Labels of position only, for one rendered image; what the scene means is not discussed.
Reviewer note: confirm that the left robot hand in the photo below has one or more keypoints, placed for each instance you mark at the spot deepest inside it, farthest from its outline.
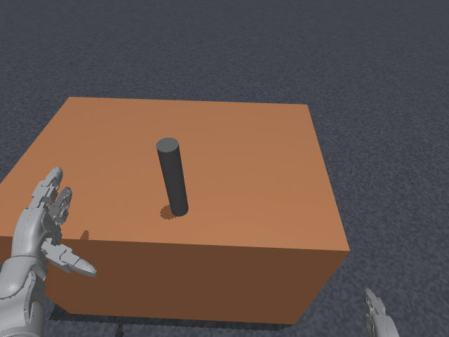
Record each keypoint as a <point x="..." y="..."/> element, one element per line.
<point x="38" y="233"/>

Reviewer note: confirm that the right robot hand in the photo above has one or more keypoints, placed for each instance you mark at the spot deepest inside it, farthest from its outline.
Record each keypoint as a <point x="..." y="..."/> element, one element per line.
<point x="377" y="322"/>

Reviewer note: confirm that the can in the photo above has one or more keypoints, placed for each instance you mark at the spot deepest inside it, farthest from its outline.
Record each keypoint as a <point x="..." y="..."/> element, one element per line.
<point x="171" y="166"/>

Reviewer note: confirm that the left robot arm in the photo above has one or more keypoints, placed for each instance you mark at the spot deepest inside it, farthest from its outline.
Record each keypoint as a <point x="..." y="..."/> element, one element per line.
<point x="22" y="289"/>

